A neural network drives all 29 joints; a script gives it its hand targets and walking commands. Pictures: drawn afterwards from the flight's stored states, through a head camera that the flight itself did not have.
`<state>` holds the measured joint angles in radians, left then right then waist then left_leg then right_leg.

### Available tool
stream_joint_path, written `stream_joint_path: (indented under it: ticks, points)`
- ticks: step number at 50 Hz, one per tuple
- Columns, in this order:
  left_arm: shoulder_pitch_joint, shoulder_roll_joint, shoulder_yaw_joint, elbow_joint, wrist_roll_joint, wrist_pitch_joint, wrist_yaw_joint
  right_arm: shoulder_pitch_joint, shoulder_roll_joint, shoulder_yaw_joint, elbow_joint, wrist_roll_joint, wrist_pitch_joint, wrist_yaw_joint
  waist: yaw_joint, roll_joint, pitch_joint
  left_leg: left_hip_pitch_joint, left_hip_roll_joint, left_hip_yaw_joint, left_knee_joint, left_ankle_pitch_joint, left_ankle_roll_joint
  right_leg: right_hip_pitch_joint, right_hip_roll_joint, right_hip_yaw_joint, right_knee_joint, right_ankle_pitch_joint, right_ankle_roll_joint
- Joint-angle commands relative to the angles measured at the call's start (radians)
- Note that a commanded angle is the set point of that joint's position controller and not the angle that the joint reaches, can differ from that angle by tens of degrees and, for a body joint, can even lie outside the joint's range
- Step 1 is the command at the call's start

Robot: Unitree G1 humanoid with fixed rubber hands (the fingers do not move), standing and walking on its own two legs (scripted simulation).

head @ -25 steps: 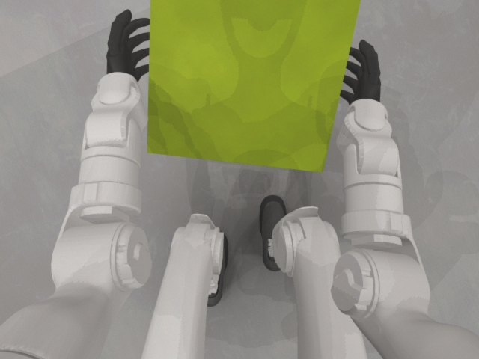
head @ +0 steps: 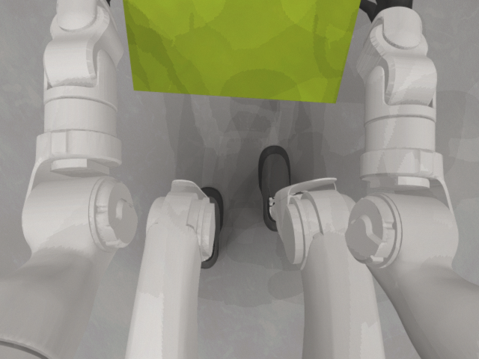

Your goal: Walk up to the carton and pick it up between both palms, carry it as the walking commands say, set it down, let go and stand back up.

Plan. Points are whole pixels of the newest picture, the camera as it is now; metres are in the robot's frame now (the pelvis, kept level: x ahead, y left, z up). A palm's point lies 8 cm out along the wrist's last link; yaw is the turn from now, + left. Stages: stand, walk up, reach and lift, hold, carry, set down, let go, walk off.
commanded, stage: set down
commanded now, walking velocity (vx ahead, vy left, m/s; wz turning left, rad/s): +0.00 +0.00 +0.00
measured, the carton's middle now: out of the picture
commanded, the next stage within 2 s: none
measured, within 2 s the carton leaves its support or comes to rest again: neither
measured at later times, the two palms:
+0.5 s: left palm (116, 13) +0.55 +0.16 -0.24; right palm out of the picture +0.56 -0.19 -0.22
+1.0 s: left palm (123, 2) +0.56 +0.15 -0.24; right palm out of the picture +0.55 -0.21 -0.24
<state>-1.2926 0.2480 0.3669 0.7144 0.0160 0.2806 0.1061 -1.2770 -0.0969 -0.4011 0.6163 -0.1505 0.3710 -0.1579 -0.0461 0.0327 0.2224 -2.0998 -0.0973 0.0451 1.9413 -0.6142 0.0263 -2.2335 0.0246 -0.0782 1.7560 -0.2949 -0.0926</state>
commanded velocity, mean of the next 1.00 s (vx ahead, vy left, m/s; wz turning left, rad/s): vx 0.00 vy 0.00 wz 0.00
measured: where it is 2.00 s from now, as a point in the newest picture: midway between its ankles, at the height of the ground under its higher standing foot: (240, 222)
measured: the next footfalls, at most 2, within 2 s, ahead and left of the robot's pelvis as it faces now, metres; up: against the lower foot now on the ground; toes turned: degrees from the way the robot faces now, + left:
none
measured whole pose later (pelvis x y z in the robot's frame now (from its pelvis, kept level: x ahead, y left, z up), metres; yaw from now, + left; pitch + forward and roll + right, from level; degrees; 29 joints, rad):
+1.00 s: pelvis +0.00 +0.01 -0.06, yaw +0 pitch +35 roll +0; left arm -1.47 0.32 0.29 0.88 -0.04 0.24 0.02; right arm -1.54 -0.32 -0.40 0.99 -0.03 0.25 -0.06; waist -0.06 0.02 0.50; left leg -2.09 -0.11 0.07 2.20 -0.71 0.05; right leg -2.25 -0.01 -0.09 2.01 -0.37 -0.09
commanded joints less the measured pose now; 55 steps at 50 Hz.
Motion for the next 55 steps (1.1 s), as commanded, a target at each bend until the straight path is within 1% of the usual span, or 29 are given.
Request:
stream_joint_path:
  ticks: [1, 2, 4, 5, 6, 7, 10, 11, 14, 15, 16, 19, 20, 22, 23, 26, 28, 30, 33, 35, 36, 38, 39, 40, 46, 48, 50, 51, 55]
  points:
    - [-0.722, -0.809, -0.621, -0.112, -0.16, -0.024, -0.349, -0.621, 0.799, 0.56, -0.076, 0.27, -0.081, 0.288, 0.045, 0.022, -1.679, 0.089, -0.016, -0.037, -0.142, 0.162, 0.013, 1.245, 0.023, 0.192, 0.15, 0.248, 0.046]
    - [-0.802, -0.806, -0.645, -0.139, -0.179, -0.024, -0.342, -0.56, 0.814, 0.543, -0.016, 0.256, -0.062, 0.297, -0.005, 0.046, -1.717, 0.142, -0.01, -0.024, -0.147, 0.157, 0.003, 1.244, 0.019, 0.176, 0.151, 0.239, 0.045]
    - [-0.805, -0.733, -0.593, -0.124, -0.124, -0.018, -0.339, -0.564, 0.862, 0.507, 0.081, 0.264, -0.032, 0.314, 0.086, 0.045, -1.637, 0.134, -0.004, -0.011, -0.155, 0.1, 0.005, 1.158, 0.024, 0.177, 0.154, 0.152, 0.051]
    - [-0.815, -0.765, -0.608, -0.108, -0.133, -0.018, -0.338, -0.552, 0.844, 0.507, 0.101, 0.263, -0.029, 0.32, 0.047, 0.059, -1.622, 0.131, 0.0, -0.004, -0.134, 0.068, 0.01, 1.133, 0.029, 0.187, 0.156, 0.096, 0.048]
    - [-0.769, -0.738, -0.585, -0.092, -0.112, -0.017, -0.344, -0.617, 0.886, 0.522, 0.088, 0.286, -0.027, 0.319, 0.117, 0.028, -1.621, 0.118, 0.0, -0.006, -0.128, 0.108, 0.006, 1.178, 0.024, 0.195, 0.169, 0.158, 0.053]
    - [-0.735, -0.762, -0.585, -0.06, -0.105, -0.011, -0.345, -0.59, 0.886, 0.528, 0.08, 0.276, -0.026, 0.328, 0.059, 0.016, -1.599, 0.088, 0.001, -0.014, -0.115, 0.109, 0.012, 1.197, 0.031, 0.204, 0.185, 0.195, 0.049]
    - [-0.832, -0.777, -0.632, -0.138, -0.16, -0.022, -0.358, -0.58, 0.842, 0.527, 0.072, 0.278, -0.041, 0.327, 0.034, 0.034, -1.698, 0.043, 0.0, -0.013, -0.061, 0.113, 0.004, 1.307, 0.017, 0.23, 0.226, 0.261, 0.039]
    - [-0.801, -0.717, -0.588, -0.114, -0.154, -0.018, -0.361, -0.566, 0.847, 0.497, 0.111, 0.262, -0.02, 0.318, 0.061, 0.036, -1.625, 0.017, 0.005, 0.006, -0.078, 0.094, -0.001, 1.297, 0.01, 0.24, 0.212, 0.235, 0.035]
    - [-0.84, -0.687, -0.55, -0.075, -0.146, -0.025, -0.371, -0.552, 0.863, 0.448, 0.203, 0.243, -0.018, 0.336, 0.05, -0.009, -1.514, -0.003, 0.004, -0.012, -0.076, 0.033, 0.025, 1.204, 0.018, 0.195, 0.233, 0.165, 0.051]
    - [-0.864, -0.706, -0.611, -0.154, -0.156, -0.029, -0.376, -0.547, 0.838, 0.457, 0.154, 0.262, -0.03, 0.337, 0.018, 0.033, -1.577, 0.043, 0.016, -0.017, -0.042, 0.1, 0.011, 1.232, 0.015, 0.208, 0.256, 0.256, 0.04]
    - [-0.88, -0.736, -0.626, -0.164, -0.196, -0.034, -0.379, -0.558, 0.826, 0.453, 0.172, 0.249, -0.028, 0.334, -0.012, 0.009, -1.56, -0.003, 0.01, -0.023, -0.044, 0.072, 0.008, 1.26, 0.006, 0.206, 0.252, 0.269, 0.035]
    - [-0.916, -0.699, -0.615, -0.15, -0.193, -0.05, -0.369, -0.557, 0.825, 0.418, 0.212, 0.259, -0.042, 0.341, -0.013, 0.062, -1.491, 0.055, 0.019, -0.019, -0.033, 0.102, 0.015, 1.138, 0.013, 0.183, 0.289, 0.288, 0.04]
    - [-0.899, -0.699, -0.612, -0.116, -0.174, -0.057, -0.363, -0.576, 0.827, 0.409, 0.236, 0.275, -0.053, 0.339, 0.024, 0.098, -1.439, 0.079, 0.022, -0.028, -0.029, 0.095, 0.014, 1.066, 0.011, 0.181, 0.294, 0.235, 0.038]
    - [-0.863, -0.673, -0.564, -0.063, -0.157, -0.054, -0.366, -0.541, 0.787, 0.378, 0.313, 0.263, -0.053, 0.349, 0.006, 0.052, -1.272, 0.015, 0.021, -0.032, -0.032, 0.048, 0.022, 1.022, 0.011, 0.18, 0.3, 0.215, 0.032]
    - [-0.91, -0.675, -0.588, -0.113, -0.165, -0.06, -0.369, -0.592, 0.778, 0.381, 0.242, 0.27, -0.074, 0.343, 0.007, 0.075, -1.325, 0.036, 0.02, -0.033, -0.009, 0.078, 0.012, 1.067, 0.01, 0.191, 0.286, 0.23, 0.028]
    - [-0.938, -0.662, -0.597, -0.125, -0.198, -0.088, -0.355, -0.547, 0.771, 0.364, 0.308, 0.271, -0.087, 0.345, -0.034, 0.085, -1.28, 0.136, 0.034, -0.064, -0.012, 0.165, 0.007, 1.007, 0.013, 0.162, 0.329, 0.29, 0.029]
    - [-0.914, -0.653, -0.598, -0.08, -0.174, -0.083, -0.339, -0.512, 0.708, 0.326, 0.359, 0.278, -0.093, 0.349, -0.021, 0.18, -1.201, 0.189, 0.04, -0.057, -0.006, 0.158, -0.004, 0.865, 0.028, 0.155, 0.319, 0.193, 0.019]
    - [-0.806, -0.719, -0.584, -0.002, -0.163, -0.067, -0.334, -0.572, 0.686, 0.352, 0.32, 0.296, -0.112, 0.353, -0.032, 0.128, -1.173, 0.208, 0.031, -0.074, -0.008, 0.159, -0.004, 0.868, 0.019, 0.137, 0.313, 0.182, 0.025]
    - [-0.869, -0.656, -0.59, -0.065, -0.189, -0.091, -0.318, -0.64, 0.655, 0.396, 0.254, 0.326, -0.123, 0.35, 0.002, 0.111, -1.187, 0.205, 0.031, -0.076, 0.019, 0.181, 0.005, 0.888, 0.002, 0.155, 0.335, 0.221, 0.031]
    - [-0.837, -0.653, -0.562, 0.016, -0.162, -0.084, -0.311, -0.595, 0.639, 0.376, 0.321, 0.31, -0.123, 0.351, -0.012, 0.097, -1.093, 0.2, 0.038, -0.076, 0.0, 0.155, 0.003, 0.869, 0.013, 0.142, 0.328, 0.194, 0.027]
    - [-0.77, -0.662, -0.53, 0.069, -0.146, -0.078, -0.31, -0.645, 0.651, 0.385, 0.291, 0.32, -0.122, 0.353, 0.034, 0.095, -1.069, 0.145, 0.013, -0.058, 0.02, 0.124, 0.024, 0.856, 0.011, 0.161, 0.315, 0.15, 0.028]
    - [-0.836, -0.635, -0.547, 0.011, -0.163, -0.084, -0.319, -0.569, 0.629, 0.35, 0.359, 0.295, -0.121, 0.352, -0.01, 0.113, -1.018, 0.147, 0.031, -0.093, 0.016, 0.134, 0.01, 0.836, 0.011, 0.168, 0.335, 0.152, 0.023]
    - [-0.792, -0.668, -0.541, 0.073, -0.157, -0.079, -0.323, -0.59, 0.627, 0.354, 0.337, 0.301, -0.13, 0.347, -0.024, 0.099, -1.006, 0.148, 0.027, -0.095, 0.014, 0.145, 0.011, 0.855, 0.015, 0.157, 0.325, 0.172, 0.029]
    - [-0.85, -0.642, -0.549, -0.037, -0.176, -0.091, -0.326, -0.578, 0.649, 0.373, 0.312, 0.298, -0.124, 0.346, 0.001, 0.078, -1.033, 0.104, 0.017, -0.076, 0.031, 0.148, 0.009, 0.897, 0.013, 0.178, 0.334, 0.205, 0.019]
    - [-0.771, -0.641, -0.529, 0.043, -0.132, -0.096, -0.322, -0.623, 0.675, 0.404, 0.306, 0.332, -0.137, 0.348, 0.043, 0.052, -1.014, 0.099, 0.023, -0.076, 0.022, 0.152, 0.024, 0.906, 0.012, 0.159, 0.364, 0.233, 0.046]
    - [-0.793, -0.649, -0.509, 0.054, -0.132, -0.087, -0.325, -0.576, 0.639, 0.361, 0.372, 0.307, -0.133, 0.351, 0.012, 0.045, -0.92, 0.077, 0.024, -0.098, 0.019, 0.114, 0.028, 0.824, 0.016, 0.159, 0.361, 0.166, 0.031]
    - [-0.728, -0.63, -0.497, 0.11, -0.101, -0.082, -0.323, -0.57, 0.655, 0.358, 0.363, 0.309, -0.134, 0.353, 0.031, 0.066, -0.885, 0.08, 0.027, -0.082, 0.015, 0.127, 0.02, 0.83, 0.02, 0.165, 0.332, 0.179, 0.032]
    - [-0.762, -0.631, -0.501, 0.111, -0.121, -0.08, -0.328, -0.561, 0.617, 0.35, 0.382, 0.295, -0.131, 0.355, 0.013, 0.089, -0.869, 0.075, 0.022, -0.081, 0.026, 0.093, 0.017, 0.792, 0.021, 0.17, 0.332, 0.107, 0.033]
    - [-0.762, -0.615, -0.491, 0.087, -0.111, -0.09, -0.319, -0.543, 0.595, 0.341, 0.401, 0.282, -0.134, 0.355, 0.004, 0.059, -0.851, 0.107, 0.035, -0.094, 0.037, 0.133, 0.019, 0.747, 0.014, 0.162, 0.352, 0.123, 0.032]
